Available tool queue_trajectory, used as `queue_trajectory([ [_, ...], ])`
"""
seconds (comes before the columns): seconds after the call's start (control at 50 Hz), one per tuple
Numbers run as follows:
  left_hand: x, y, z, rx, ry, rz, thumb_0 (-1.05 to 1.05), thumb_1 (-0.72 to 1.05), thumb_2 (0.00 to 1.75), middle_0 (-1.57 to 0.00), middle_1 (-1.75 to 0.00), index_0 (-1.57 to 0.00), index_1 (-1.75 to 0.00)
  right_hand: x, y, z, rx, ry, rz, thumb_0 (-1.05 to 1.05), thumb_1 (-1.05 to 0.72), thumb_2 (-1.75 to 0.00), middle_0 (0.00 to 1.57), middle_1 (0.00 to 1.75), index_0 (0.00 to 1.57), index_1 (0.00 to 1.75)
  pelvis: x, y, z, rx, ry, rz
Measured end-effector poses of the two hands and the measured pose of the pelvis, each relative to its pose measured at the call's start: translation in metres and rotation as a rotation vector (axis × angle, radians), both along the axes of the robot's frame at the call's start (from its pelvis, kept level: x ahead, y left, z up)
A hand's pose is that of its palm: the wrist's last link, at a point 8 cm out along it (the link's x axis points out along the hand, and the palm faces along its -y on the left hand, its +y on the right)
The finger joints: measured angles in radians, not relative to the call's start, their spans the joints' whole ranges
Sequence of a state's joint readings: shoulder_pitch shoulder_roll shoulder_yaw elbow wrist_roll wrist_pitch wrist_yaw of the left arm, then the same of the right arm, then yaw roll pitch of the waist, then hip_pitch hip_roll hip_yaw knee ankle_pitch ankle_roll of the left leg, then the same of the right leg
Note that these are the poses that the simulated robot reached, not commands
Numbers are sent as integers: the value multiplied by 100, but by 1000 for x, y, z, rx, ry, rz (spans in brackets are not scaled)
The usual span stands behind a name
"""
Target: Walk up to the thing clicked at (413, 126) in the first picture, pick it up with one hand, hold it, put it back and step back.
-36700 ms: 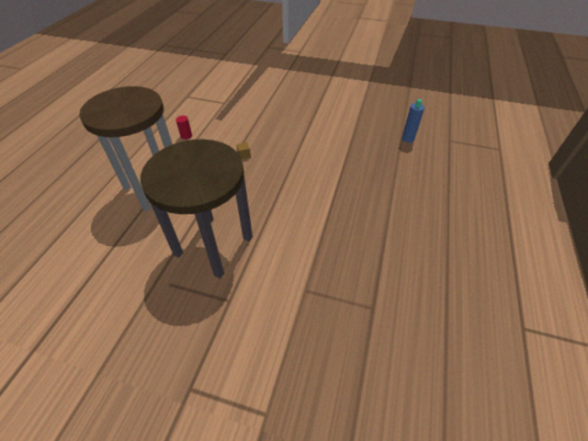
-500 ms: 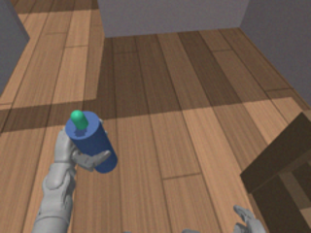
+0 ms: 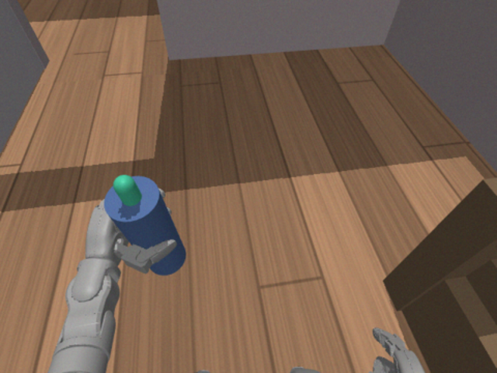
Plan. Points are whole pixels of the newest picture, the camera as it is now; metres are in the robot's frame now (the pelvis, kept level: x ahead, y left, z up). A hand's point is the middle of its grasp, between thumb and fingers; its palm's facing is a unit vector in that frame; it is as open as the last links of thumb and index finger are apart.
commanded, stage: crouch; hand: left
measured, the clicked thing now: (148, 226) +0.33 +0.16 +0.06
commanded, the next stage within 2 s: lower in 1.90 s
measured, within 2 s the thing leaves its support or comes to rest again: neither
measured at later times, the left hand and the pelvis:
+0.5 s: hand (166, 255) +0.36 +0.17 -0.10, palm faces +0.00 -1.00 +0.00, open 10.0 cm; pelvis -0.03 +0.00 -0.10, yaw +0 degrees
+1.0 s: hand (184, 282) +0.39 +0.17 -0.34, palm faces -0.01 -1.00 -0.02, open 10.1 cm; pelvis -0.08 +0.00 -0.30, yaw -2 degrees
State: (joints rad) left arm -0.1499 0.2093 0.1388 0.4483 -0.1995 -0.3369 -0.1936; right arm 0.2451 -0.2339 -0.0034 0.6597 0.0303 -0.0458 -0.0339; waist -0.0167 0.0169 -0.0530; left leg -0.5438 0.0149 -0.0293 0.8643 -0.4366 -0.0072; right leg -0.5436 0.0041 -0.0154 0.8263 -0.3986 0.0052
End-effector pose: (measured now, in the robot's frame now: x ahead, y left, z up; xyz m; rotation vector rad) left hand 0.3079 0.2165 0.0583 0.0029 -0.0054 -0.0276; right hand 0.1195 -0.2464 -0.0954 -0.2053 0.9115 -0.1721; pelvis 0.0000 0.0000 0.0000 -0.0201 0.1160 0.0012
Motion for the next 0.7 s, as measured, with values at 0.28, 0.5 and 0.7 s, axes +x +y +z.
queue_trajectory([
  [0.28,2,0,-60,-23,79,48,-2,-37,105,-69,-100,-74,-101,-11,-6,-21,-14,50,27,1,-87,-89,20,30,21,29,-10,-2,-20,1,84,2],
  [0.5,27,7,-160,-1,25,27,-2,-37,105,-68,-100,-73,-102,-37,-21,-101,-59,144,62,1,-88,-90,20,30,21,30,-27,-3,-99,-8,298,1],
  [0.7,41,12,-269,11,25,23,-2,-38,107,-68,-102,-72,-104,-58,-14,-208,-45,267,96,1,-89,-90,20,30,20,29,-44,1,-192,-17,440,-8],
])
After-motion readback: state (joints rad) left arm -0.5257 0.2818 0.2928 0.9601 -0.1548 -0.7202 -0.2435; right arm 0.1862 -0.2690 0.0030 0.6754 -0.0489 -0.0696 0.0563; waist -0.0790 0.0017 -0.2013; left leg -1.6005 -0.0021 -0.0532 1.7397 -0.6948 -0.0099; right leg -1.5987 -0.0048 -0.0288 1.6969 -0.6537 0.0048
